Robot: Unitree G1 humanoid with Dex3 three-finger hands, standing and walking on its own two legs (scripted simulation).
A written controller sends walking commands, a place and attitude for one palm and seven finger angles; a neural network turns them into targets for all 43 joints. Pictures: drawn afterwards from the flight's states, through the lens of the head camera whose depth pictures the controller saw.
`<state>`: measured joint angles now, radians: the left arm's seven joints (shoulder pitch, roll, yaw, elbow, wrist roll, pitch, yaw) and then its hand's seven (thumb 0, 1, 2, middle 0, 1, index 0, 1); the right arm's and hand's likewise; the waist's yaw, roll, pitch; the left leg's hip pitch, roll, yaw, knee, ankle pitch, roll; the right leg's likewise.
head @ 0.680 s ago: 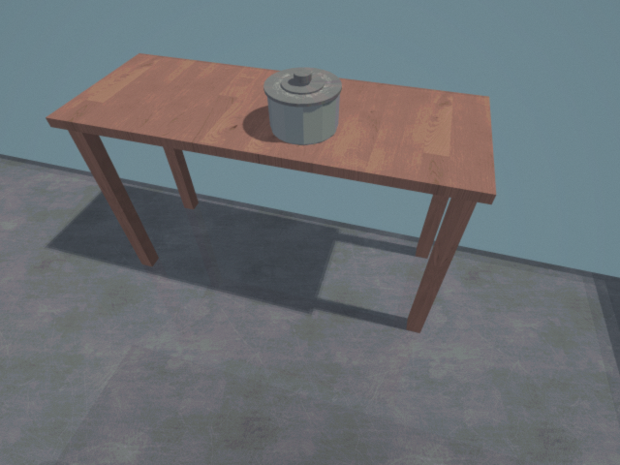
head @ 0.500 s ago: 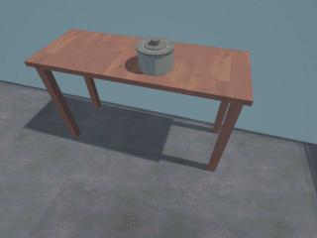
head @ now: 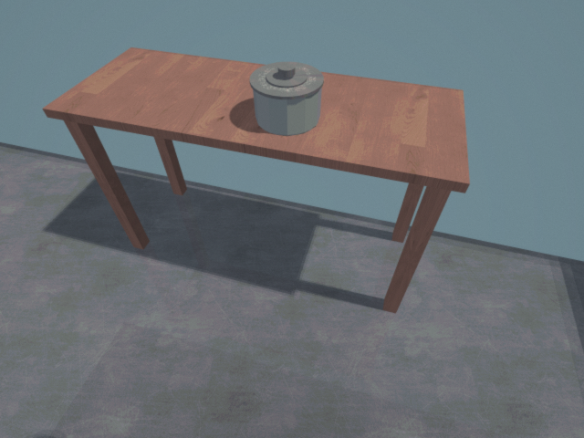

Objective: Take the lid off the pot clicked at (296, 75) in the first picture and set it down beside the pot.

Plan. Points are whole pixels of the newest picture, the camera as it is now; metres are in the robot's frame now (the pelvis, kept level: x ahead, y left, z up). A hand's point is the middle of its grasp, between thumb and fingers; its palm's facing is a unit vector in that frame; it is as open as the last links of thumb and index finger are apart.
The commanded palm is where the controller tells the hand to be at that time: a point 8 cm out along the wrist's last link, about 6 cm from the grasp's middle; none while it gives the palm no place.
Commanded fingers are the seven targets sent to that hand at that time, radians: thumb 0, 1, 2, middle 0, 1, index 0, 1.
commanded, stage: turn to face it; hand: left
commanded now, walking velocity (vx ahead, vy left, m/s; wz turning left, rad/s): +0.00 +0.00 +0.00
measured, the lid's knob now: (286, 70) +0.95 +0.07 +0.06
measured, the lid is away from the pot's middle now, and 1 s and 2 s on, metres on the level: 0.00 0.00 0.00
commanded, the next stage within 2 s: take the last steps up to it in 0.66 s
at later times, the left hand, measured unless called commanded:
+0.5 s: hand out of the picture +0.05 +0.19 -0.18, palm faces -0.08 -0.97 -0.23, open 7.4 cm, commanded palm none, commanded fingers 0.00 0.90 0.90 -0.20 -0.30 -0.20 -0.30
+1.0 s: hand out of the picture +0.09 +0.19 -0.17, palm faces -0.17 -0.95 -0.24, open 7.4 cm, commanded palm none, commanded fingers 0.00 0.90 0.90 -0.20 -0.30 -0.20 -0.30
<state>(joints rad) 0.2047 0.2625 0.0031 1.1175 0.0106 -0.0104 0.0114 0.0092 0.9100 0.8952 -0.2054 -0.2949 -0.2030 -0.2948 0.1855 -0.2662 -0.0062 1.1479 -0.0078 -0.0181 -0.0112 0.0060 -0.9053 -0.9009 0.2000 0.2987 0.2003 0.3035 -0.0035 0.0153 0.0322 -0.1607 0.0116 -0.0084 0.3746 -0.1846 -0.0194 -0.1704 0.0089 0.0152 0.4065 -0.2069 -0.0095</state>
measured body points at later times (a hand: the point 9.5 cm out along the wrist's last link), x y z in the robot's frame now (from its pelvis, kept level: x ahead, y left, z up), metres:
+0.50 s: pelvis +0.00 +0.00 -0.01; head +0.01 -0.01 +0.44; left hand +0.06 +0.25 -0.16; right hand +0.00 -0.24 -0.17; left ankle +0.01 +0.13 -0.74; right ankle +0.01 -0.11 -0.74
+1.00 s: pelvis +0.01 +0.00 -0.01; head +0.01 -0.02 +0.44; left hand +0.10 +0.24 -0.15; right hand -0.06 -0.22 -0.18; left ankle +0.01 +0.13 -0.74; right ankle +0.00 -0.09 -0.73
